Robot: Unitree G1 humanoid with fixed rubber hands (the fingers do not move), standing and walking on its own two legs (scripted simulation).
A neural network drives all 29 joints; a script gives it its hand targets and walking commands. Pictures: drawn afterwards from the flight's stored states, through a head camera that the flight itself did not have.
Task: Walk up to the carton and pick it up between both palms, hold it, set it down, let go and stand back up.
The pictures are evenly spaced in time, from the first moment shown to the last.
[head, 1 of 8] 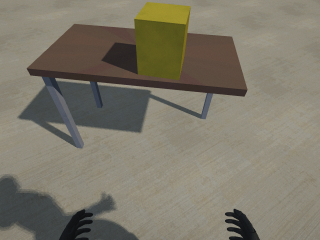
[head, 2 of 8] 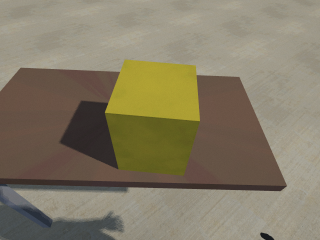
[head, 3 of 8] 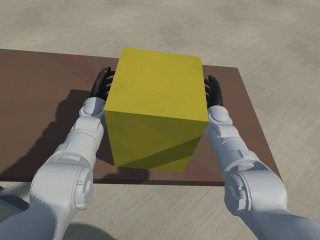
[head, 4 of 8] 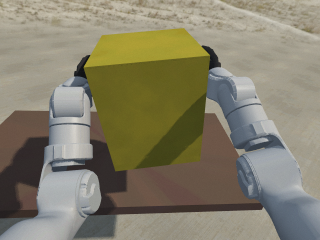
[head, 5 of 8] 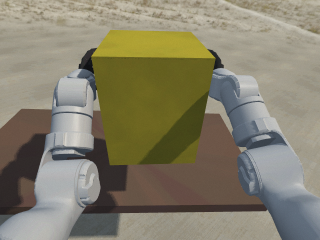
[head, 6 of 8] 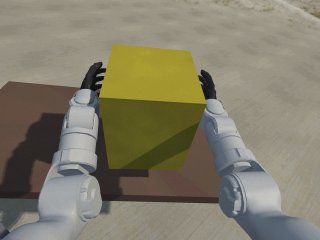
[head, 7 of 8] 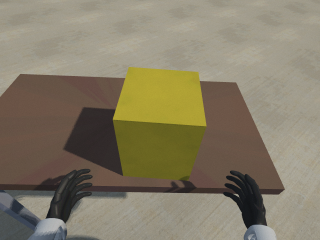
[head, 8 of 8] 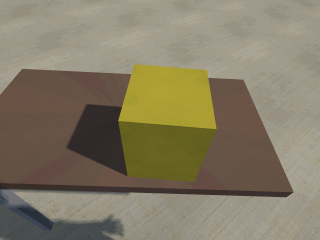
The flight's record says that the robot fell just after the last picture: no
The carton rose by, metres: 0.23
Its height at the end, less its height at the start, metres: +0.00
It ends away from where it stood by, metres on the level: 0.01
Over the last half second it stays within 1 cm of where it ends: yes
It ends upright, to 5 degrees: yes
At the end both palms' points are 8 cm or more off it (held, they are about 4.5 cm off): yes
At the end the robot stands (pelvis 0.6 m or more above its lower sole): yes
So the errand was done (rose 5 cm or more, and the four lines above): yes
